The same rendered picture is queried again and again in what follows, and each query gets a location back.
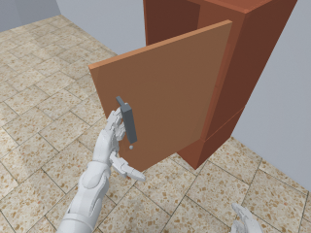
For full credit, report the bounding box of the cupboard door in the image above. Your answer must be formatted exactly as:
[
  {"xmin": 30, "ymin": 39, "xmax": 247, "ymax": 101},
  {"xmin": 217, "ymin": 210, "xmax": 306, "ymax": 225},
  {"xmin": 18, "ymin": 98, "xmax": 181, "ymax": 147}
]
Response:
[{"xmin": 87, "ymin": 19, "xmax": 232, "ymax": 180}]

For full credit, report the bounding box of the left robot hand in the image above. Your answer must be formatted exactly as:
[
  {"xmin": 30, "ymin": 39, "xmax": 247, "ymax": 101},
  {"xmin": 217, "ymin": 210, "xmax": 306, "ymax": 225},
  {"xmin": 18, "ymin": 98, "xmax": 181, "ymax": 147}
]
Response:
[{"xmin": 92, "ymin": 103, "xmax": 146, "ymax": 182}]

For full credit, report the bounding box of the robot left forearm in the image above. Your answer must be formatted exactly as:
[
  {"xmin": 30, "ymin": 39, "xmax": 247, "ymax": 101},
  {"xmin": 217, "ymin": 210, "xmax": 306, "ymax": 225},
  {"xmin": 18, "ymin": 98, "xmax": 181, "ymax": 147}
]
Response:
[{"xmin": 55, "ymin": 161, "xmax": 112, "ymax": 233}]

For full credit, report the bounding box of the right robot hand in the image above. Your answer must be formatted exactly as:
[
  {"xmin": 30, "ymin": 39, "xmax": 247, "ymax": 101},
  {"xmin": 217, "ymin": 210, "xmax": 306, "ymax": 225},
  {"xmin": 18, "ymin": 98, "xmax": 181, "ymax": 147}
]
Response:
[{"xmin": 228, "ymin": 202, "xmax": 263, "ymax": 233}]

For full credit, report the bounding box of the handle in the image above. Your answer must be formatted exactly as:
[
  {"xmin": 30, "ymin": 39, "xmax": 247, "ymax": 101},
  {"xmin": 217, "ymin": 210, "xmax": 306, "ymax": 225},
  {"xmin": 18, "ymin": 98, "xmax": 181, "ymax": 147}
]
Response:
[{"xmin": 116, "ymin": 96, "xmax": 138, "ymax": 144}]

